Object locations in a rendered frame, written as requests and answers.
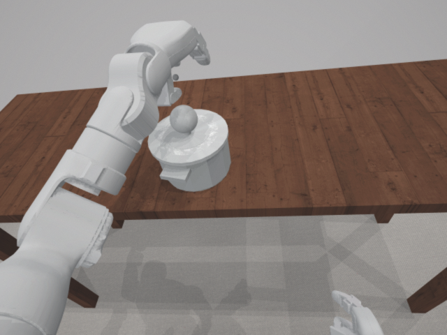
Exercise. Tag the pot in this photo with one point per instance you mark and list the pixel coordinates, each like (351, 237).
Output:
(200, 176)

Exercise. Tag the robot left upper arm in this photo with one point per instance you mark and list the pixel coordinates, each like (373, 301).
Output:
(69, 232)

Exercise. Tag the robot right hand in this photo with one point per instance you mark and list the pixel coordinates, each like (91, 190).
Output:
(363, 320)

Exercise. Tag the robot left hand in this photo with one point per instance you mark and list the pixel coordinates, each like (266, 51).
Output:
(177, 39)

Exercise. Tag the lid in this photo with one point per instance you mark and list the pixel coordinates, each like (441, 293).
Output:
(180, 149)

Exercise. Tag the robot left forearm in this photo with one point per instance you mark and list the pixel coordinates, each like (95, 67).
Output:
(126, 114)

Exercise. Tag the table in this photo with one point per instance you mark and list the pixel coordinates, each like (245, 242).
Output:
(337, 141)

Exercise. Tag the knob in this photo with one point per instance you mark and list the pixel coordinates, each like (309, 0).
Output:
(183, 118)

